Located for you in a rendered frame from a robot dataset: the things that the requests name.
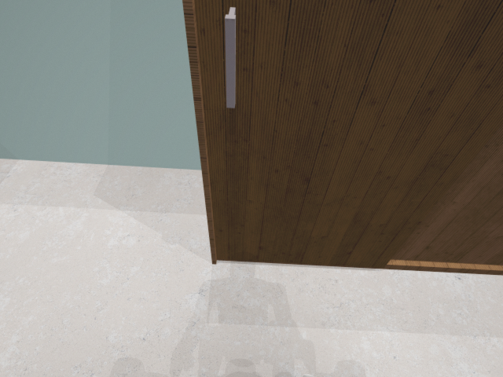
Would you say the handle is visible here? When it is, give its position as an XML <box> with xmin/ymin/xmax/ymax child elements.
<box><xmin>225</xmin><ymin>7</ymin><xmax>236</xmax><ymax>108</ymax></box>

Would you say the wardrobe door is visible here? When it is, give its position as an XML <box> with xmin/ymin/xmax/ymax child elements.
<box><xmin>392</xmin><ymin>124</ymin><xmax>503</xmax><ymax>265</ymax></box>
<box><xmin>194</xmin><ymin>0</ymin><xmax>503</xmax><ymax>268</ymax></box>

